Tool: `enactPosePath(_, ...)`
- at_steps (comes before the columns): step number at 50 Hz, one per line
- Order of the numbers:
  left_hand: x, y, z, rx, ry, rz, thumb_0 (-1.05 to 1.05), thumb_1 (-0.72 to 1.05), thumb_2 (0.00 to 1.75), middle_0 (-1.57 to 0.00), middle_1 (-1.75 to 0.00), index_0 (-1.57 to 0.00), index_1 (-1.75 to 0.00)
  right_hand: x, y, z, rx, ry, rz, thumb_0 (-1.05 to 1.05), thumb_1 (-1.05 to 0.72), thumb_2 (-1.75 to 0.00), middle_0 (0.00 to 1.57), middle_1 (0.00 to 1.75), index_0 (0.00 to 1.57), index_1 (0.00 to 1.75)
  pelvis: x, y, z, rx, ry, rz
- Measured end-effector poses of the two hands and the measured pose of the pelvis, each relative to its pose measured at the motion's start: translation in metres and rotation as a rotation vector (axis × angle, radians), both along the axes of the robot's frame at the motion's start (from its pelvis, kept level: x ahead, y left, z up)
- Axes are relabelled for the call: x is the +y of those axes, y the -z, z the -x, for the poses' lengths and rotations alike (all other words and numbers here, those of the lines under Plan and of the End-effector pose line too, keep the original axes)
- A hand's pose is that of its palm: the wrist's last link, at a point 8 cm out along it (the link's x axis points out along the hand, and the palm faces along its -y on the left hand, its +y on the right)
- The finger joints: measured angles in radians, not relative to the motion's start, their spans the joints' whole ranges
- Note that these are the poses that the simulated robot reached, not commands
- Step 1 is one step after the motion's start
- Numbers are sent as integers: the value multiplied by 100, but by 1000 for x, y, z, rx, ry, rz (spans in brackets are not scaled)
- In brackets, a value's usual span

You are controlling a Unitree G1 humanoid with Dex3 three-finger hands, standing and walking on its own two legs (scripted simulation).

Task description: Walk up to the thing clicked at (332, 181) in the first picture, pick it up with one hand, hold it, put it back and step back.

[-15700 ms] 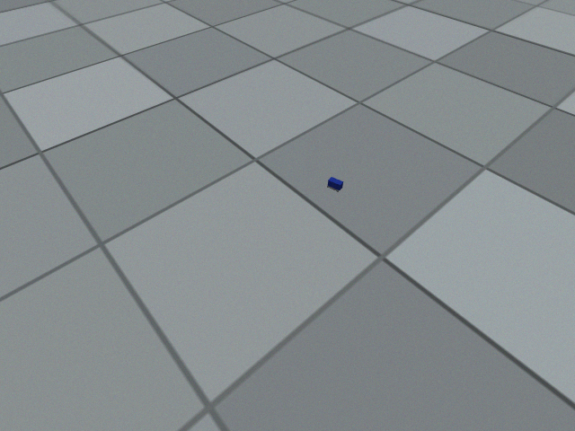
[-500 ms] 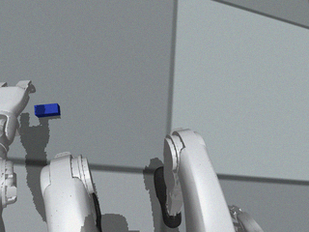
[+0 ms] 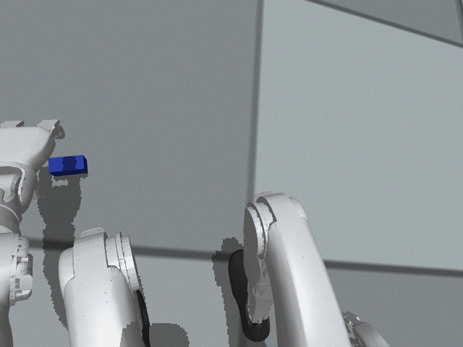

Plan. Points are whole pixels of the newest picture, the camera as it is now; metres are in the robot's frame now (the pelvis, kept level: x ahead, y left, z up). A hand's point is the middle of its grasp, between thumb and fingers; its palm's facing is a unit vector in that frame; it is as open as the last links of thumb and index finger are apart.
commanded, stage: approach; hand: left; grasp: from above
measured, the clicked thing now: (68, 165) +0.49 +0.24 -0.30
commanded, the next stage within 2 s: close in in 0.52 s
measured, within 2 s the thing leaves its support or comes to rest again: neither
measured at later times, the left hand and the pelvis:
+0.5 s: hand (42, 164) +0.46 +0.25 -0.19, palm faces -0.49 -0.02 -0.87, open 12.4 cm; pelvis +0.00 +0.00 -0.01, yaw -1 degrees
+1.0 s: hand (57, 160) +0.47 +0.23 -0.20, palm faces -0.49 -0.04 -0.87, open 11.9 cm; pelvis +0.00 +0.00 -0.01, yaw -2 degrees
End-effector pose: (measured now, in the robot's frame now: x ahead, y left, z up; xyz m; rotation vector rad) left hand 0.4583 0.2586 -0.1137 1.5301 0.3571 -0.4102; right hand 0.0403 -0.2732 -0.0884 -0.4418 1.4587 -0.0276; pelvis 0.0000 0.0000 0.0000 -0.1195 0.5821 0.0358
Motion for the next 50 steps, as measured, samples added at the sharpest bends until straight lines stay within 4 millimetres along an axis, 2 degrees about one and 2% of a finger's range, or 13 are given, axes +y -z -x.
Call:
enactPosePath(8,-40,-1,-30,-54,31,17,0,-21,76,-39,-72,-38,-73,0,-6,10,-16,4,10,1,-91,-90,20,30,21,30,0,2,0,3,10,6)
enactPosePath(13,-51,4,-38,-56,0,0,0,-21,77,-39,-72,-38,-72,3,-7,24,0,31,-3,1,-91,-90,20,30,21,30,0,2,0,9,19,8)
enactPosePath(16,-47,10,-34,-30,-35,-8,0,-21,77,-39,-71,-38,-72,5,-5,31,15,46,-24,1,-91,-90,20,30,21,30,0,3,-1,8,23,7)
enactPosePath(20,-30,17,-22,11,-77,-16,0,-22,77,-38,-70,-37,-72,7,-1,36,36,52,-48,1,-91,-89,20,30,21,30,-1,3,-1,4,22,3)
enactPosePath(24,-12,18,-13,25,-91,-10,0,-24,78,-38,-70,-37,-72,7,4,32,49,37,-55,1,-91,-90,21,30,21,30,-2,5,-1,-1,18,1)
enactPosePath(27,-5,13,-13,12,-54,-17,0,-24,79,-38,-71,-37,-73,4,5,26,50,28,-46,1,-91,-90,21,30,21,30,-2,6,-2,0,13,-1)
enactPosePath(34,-15,-1,-28,-36,-7,4,0,-21,82,-40,-73,-39,-75,-2,1,4,9,3,-12,1,-92,-90,20,30,21,30,-1,4,-4,8,9,7)
enactPosePath(39,-27,3,-32,-3,-11,9,0,-18,81,-41,-73,-40,-74,-3,-7,-4,-34,-11,1,1,-91,-90,20,30,20,30,0,1,-3,5,12,13)
enactPosePath(45,-32,17,-27,13,-16,21,0,-17,78,-42,-70,-41,-71,-2,-10,6,-17,-12,-1,0,-91,-90,20,30,20,30,-1,2,-2,1,18,13)
enactPosePath(50,-26,30,-23,18,-43,27,0,-17,75,-42,-67,-41,-68,1,-7,21,22,-17,-10,0,-91,-90,20,30,20,30,-2,8,-1,-11,21,13)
